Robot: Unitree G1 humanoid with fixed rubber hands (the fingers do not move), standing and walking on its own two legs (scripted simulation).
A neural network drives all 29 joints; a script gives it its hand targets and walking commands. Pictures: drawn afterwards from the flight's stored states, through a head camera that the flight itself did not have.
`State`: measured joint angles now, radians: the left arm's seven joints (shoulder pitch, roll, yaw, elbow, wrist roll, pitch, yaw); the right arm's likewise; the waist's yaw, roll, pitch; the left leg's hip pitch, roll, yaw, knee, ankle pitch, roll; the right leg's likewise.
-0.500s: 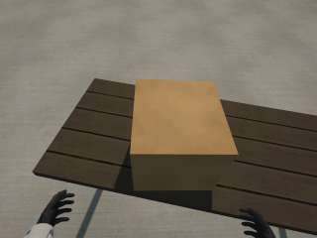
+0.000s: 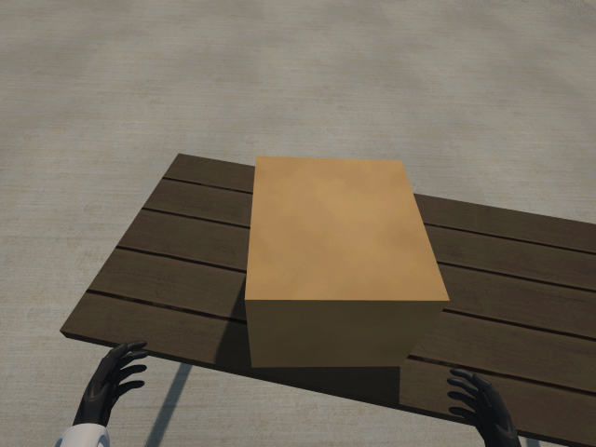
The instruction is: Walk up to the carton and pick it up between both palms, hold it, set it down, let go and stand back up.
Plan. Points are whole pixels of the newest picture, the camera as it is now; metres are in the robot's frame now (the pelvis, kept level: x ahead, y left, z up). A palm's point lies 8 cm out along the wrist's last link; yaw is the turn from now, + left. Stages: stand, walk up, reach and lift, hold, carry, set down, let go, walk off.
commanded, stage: reach and lift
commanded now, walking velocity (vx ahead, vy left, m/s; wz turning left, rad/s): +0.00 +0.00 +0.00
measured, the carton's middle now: (328, 261) +0.42 -0.04 -0.03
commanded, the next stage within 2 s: none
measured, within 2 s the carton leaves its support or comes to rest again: neither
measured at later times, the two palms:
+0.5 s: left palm (120, 386) +0.20 +0.23 -0.01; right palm (498, 413) +0.19 -0.25 -0.01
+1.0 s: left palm (142, 322) +0.26 +0.20 +0.04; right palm (495, 351) +0.25 -0.24 +0.04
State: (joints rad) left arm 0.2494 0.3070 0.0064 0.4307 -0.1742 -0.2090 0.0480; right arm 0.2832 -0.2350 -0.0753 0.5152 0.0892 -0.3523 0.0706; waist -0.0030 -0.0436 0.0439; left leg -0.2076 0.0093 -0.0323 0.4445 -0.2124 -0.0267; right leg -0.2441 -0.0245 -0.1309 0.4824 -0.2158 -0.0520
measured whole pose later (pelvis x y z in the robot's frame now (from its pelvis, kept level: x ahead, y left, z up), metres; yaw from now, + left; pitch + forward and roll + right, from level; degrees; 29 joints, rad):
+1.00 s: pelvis +0.01 +0.00 +0.00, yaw +0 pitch +0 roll +1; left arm 0.14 0.30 -0.08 -0.04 -0.26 0.18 0.13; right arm 0.14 -0.30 -0.08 0.21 0.23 -0.03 0.07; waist 0.00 -0.04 0.02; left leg -0.21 0.01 -0.03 0.41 -0.21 -0.03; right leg -0.24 -0.02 -0.13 0.44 -0.21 -0.05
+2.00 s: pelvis +0.01 +0.01 +0.01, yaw +0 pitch +1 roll +0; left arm -0.51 0.29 -0.03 0.35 -0.16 0.43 0.11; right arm -0.54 -0.41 -0.08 0.72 0.27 0.15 0.09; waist 0.00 -0.04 0.02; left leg -0.22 0.01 -0.03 0.39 -0.19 -0.03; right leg -0.24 -0.02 -0.12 0.38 -0.17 -0.03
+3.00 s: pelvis +0.01 +0.00 -0.01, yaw -1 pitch +16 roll +0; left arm -0.55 0.11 -0.03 1.04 -0.17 -0.36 0.09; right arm -0.66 -0.27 -0.01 1.19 0.28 -0.36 0.07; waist 0.00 0.02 -0.17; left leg -0.59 0.02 -0.03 0.52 -0.21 -0.03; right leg -0.61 -0.01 -0.12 0.51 -0.19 -0.04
